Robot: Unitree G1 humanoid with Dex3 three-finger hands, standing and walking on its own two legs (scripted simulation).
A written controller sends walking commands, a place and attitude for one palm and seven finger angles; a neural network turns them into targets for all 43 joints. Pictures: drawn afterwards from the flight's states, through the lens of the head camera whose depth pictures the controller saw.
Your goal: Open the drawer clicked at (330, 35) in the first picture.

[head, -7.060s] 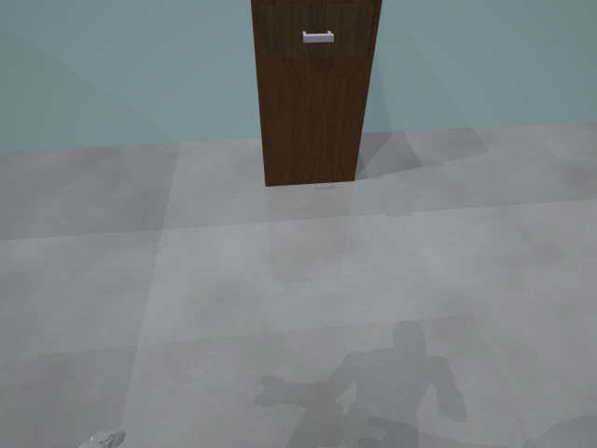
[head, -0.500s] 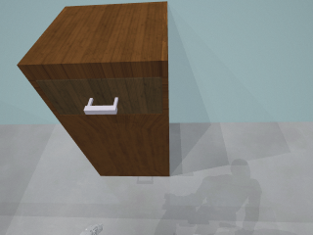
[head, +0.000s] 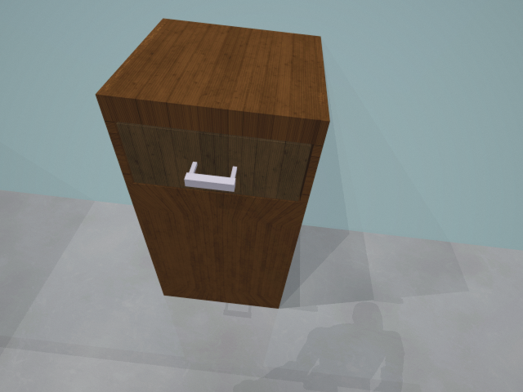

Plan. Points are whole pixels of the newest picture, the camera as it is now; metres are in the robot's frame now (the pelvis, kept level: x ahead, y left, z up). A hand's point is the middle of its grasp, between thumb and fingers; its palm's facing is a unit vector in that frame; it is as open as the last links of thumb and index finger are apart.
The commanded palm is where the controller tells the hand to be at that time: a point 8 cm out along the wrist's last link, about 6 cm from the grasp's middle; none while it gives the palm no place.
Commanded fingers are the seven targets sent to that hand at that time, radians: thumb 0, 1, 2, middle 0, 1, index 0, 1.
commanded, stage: come to a stop and stand still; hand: left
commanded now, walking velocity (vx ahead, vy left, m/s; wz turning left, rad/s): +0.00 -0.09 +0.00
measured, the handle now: (212, 175) +0.56 +0.16 -0.03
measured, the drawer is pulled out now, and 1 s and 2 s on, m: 0.00 0.00 0.00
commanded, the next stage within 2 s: look again from close up in 0.76 s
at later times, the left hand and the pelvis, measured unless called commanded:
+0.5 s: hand out of the picture +0.05 +0.13 -0.18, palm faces +0.02 -0.97 -0.24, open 7.2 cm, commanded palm none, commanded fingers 0.00 0.90 0.90 -0.20 -0.30 -0.20 -0.30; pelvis +0.02 -0.06 -0.01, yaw +0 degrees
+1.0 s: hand out of the picture -0.02 +0.13 -0.19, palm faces +0.00 -0.98 -0.18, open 7.4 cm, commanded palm none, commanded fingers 0.00 0.90 0.90 -0.20 -0.30 -0.20 -0.30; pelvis -0.01 -0.03 -0.01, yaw -1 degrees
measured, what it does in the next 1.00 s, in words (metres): steps on the spot: right foot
